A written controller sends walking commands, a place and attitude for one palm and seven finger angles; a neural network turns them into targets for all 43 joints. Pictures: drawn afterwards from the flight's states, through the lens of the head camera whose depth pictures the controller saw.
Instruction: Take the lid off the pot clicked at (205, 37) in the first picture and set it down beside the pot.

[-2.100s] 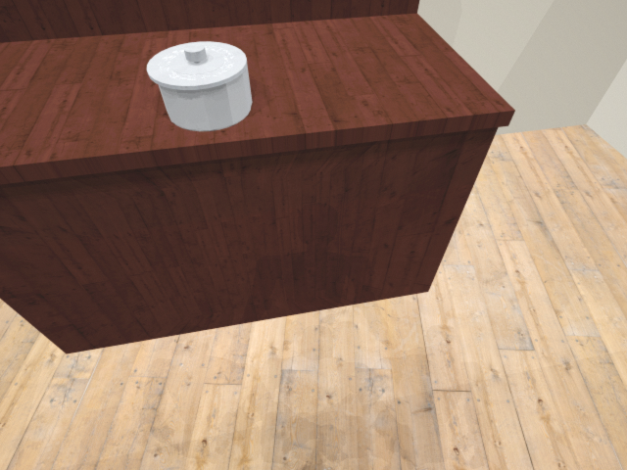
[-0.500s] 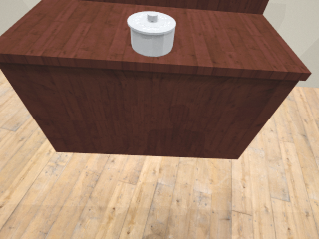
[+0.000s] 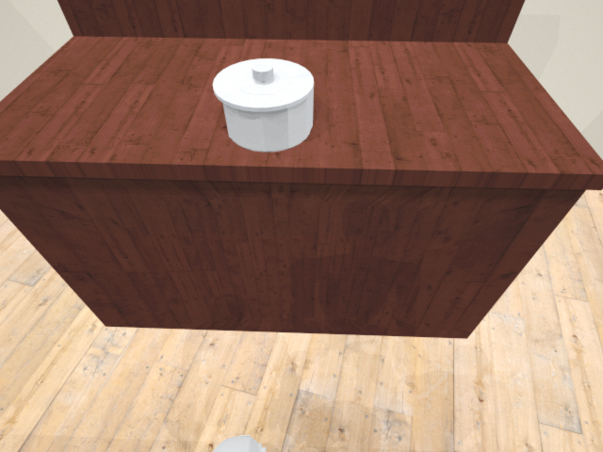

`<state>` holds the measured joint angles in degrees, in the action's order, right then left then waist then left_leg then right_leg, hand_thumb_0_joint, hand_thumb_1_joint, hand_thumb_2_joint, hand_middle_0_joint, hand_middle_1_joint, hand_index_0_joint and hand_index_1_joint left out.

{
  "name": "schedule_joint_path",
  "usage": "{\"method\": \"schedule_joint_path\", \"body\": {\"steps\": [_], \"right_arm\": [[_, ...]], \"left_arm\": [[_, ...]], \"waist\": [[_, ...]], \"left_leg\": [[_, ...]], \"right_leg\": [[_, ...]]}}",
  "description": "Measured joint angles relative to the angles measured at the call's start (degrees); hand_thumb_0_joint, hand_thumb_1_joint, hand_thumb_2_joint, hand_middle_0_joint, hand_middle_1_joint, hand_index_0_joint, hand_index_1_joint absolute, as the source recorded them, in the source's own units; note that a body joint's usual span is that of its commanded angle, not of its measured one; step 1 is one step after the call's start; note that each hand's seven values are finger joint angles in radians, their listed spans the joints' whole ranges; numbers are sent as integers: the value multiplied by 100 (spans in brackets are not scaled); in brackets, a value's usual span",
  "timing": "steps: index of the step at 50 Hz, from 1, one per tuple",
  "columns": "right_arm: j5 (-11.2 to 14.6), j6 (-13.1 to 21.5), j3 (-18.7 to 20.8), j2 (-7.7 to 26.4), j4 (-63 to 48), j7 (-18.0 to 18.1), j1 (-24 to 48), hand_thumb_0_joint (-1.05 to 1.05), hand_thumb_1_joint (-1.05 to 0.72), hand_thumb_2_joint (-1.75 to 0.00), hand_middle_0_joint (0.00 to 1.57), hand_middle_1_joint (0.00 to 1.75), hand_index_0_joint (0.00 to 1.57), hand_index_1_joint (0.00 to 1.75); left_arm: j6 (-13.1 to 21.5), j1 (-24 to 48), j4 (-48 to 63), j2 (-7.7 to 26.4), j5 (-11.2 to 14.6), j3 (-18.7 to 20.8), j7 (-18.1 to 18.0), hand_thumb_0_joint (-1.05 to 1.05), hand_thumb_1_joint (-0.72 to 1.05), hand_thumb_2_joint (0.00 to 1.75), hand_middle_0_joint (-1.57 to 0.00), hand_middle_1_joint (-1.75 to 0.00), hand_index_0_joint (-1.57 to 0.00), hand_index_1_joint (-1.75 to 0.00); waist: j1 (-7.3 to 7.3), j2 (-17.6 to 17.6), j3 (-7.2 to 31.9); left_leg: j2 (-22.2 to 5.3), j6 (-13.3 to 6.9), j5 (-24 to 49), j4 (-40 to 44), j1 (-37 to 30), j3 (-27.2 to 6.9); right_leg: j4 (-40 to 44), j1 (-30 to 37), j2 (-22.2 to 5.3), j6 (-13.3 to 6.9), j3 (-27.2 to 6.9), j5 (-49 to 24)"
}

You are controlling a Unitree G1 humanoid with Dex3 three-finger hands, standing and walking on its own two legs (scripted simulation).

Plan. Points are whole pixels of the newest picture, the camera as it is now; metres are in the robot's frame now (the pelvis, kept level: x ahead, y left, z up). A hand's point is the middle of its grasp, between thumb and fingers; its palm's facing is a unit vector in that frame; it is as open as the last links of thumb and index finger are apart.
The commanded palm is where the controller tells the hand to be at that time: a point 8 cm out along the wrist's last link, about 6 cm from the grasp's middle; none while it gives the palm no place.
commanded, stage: take the last steps up to it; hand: left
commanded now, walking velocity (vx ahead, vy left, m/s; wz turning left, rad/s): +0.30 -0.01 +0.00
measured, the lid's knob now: (262, 71) +0.74 +0.11 +0.15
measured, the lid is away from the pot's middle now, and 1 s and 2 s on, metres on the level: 0.01 0.01 0.01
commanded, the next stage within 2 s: come to a stop and stand still in 0.42 s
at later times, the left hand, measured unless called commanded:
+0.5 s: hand (185, 393) +0.24 +0.21 -0.17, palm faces +0.02 -0.98 -0.18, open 7.3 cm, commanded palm none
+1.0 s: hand (179, 361) +0.31 +0.25 -0.20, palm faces +0.03 -0.98 -0.20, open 7.3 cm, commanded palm none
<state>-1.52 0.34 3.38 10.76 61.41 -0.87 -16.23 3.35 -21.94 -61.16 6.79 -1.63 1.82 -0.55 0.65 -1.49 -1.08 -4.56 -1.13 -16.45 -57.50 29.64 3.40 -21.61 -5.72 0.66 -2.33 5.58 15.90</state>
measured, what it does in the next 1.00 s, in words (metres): walks ahead: left foot, then right foot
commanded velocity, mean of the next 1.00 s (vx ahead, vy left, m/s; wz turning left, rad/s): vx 0.03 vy -0.01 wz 0.00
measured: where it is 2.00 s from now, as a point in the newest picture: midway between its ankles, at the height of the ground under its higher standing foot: outside the picture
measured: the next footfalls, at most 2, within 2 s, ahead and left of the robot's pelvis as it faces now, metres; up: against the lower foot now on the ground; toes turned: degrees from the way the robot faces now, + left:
left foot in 0.20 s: +0.21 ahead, +0.12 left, +0.00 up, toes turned +6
right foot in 0.60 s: +0.33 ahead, -0.12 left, +0.00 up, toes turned -7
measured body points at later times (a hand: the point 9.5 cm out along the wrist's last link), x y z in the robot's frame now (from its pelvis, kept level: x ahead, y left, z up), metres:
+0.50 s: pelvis +0.19 +0.03 +0.00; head +0.21 +0.04 +0.45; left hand +0.24 +0.27 -0.15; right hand +0.21 -0.21 -0.15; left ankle +0.17 +0.12 -0.74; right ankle +0.24 -0.11 -0.70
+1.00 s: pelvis +0.23 +0.05 -0.02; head +0.25 +0.09 +0.43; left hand +0.30 +0.30 -0.18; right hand +0.31 -0.19 -0.15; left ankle +0.26 +0.14 -0.74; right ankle +0.28 -0.10 -0.73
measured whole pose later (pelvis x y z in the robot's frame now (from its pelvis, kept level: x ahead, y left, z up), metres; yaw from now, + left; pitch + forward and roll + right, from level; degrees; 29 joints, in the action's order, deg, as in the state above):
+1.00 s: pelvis +0.23 +0.05 -0.02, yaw -1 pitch -2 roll -1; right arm -1.2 -0.7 2.5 9.2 55.7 0.8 -9.2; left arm -3.4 -9.7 -55.3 12.9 -1.4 3.4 -2.2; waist -0.2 3.6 -5.3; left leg 0.2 -2.5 -17.3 -37.3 17.7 2.7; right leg -40.6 -21.8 -4.1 1.9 1.7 21.2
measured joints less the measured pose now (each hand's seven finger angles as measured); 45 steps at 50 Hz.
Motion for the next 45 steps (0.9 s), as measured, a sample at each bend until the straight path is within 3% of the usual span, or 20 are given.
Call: {"method": "schedule_joint_path", "body": {"steps": [5,9,10,12,14,16,21,26,28,30,34,37,40,43,45], "right_arm": [[20,79,-8,-48,-248,-50,557,1,-91,-90,19,29,20,30],[11,212,-82,-120,-393,-44,872,1,-91,-90,19,29,20,30],[-15,286,-109,-117,-449,-25,915,1,-91,-90,19,29,20,30],[-23,374,-135,-203,-523,31,982,1,-91,-90,19,29,20,30],[-2,390,-168,-290,-536,73,907,0,-91,-89,19,29,20,30],[14,399,-191,-365,-471,121,744,0,-91,-89,19,29,20,30],[64,410,-80,-185,-319,215,379,-2,-95,-89,20,29,20,30],[17,300,-114,-113,-137,171,31,-1,-93,-89,20,29,20,30],[2,248,-130,-116,-61,169,-96,0,-92,-89,20,29,20,30],[14,201,-169,-147,24,185,-236,0,-92,-89,20,29,20,30],[104,-13,-158,-101,207,244,-155,0,-91,-89,20,29,20,30],[150,-178,-107,-125,179,281,61,1,-91,-89,20,29,20,30],[139,-301,-46,-98,27,261,327,1,-91,-89,20,29,20,30],[128,-333,-6,-82,-197,217,565,1,-91,-89,19,29,20,30],[123,-290,-1,-84,-358,190,679,1,-91,-89,19,29,20,30]], "left_arm": [[23,-290,-215,-63,-14,-35,11,1,91,90,-20,-30,-20,-30],[-11,-476,-326,-21,-2,-1,14,1,90,90,-21,-30,-20,-30],[-26,-541,-343,-28,17,10,20,1,90,90,-21,-30,-20,-30],[-126,-447,-385,43,39,29,44,1,90,90,-21,-30,-20,-30],[-199,-273,-373,136,31,70,60,1,91,90,-20,-30,-20,-30],[-229,-41,-282,223,6,118,86,1,91,90,-20,-30,-20,-30],[-256,469,147,274,-23,171,94,1,91,90,-20,-29,-19,-30],[-287,909,397,364,-30,184,96,1,92,90,-20,-29,-19,-30],[-275,1035,456,393,-26,169,107,1,92,90,-20,-29,-19,-30],[-196,1104,504,442,-20,127,88,1,92,90,-20,-29,-19,-30],[-106,1321,425,293,29,-23,-27,1,91,90,-20,-29,-20,-30],[-197,1461,471,191,26,-60,-110,1,91,90,-20,-29,-20,-30],[-317,1496,552,122,12,-16,-170,0,91,90,-20,-30,-20,-30],[-429,1460,625,217,-18,50,-195,0,92,90,-21,-30,-20,-30],[-490,1408,646,328,-39,76,-181,0,92,90,-21,-30,-20,-30]], "waist": [[-174,96,-121],[-304,215,-226],[-313,193,-230],[-297,335,-324],[-282,442,-311],[-266,487,-264],[-226,419,-99],[-54,319,-84],[27,265,-114],[81,281,-136],[172,-19,-251],[114,29,-401],[22,97,-513],[-43,209,-536],[-54,303,-533]], "left_leg": [[-40,-16,297,1120,37,106],[153,-157,444,2174,-508,262],[156,-259,663,2411,-689,255],[233,-305,453,2058,-709,368],[317,-290,183,2114,-911,463],[403,-238,226,2486,-1200,498],[534,-271,390,3359,-1821,542],[531,-171,214,3565,-2204,464],[483,-96,10,3411,-2289,421],[455,6,-317,3033,-2295,390],[289,189,-1229,1873,-1866,63],[423,273,-1676,808,-1321,-119],[518,329,-1594,108,-822,-219],[507,344,-1369,167,-611,-234],[471,343,-1051,751,-735,-208]], "right_leg": [[256,454,19,90,-41,191],[-178,645,-72,224,-71,729],[-695,487,-78,213,-92,962],[-2515,-192,-181,88,-264,1316],[-3981,-943,-231,18,-382,1140],[-4513,-1534,-335,40,-378,756],[-3668,-2294,-614,209,-328,195],[-2287,-2166,-658,268,-238,-48],[-1763,-1915,-588,261,-177,-155],[-1107,-1513,-524,237,-147,-833],[-1244,-1349,-343,140,54,-209],[-1150,-1252,-369,106,78,-213],[-989,-1185,-416,140,55,-328],[-917,-1210,-478,229,-1,-424],[-971,-1262,-530,312,-53,-441]]}}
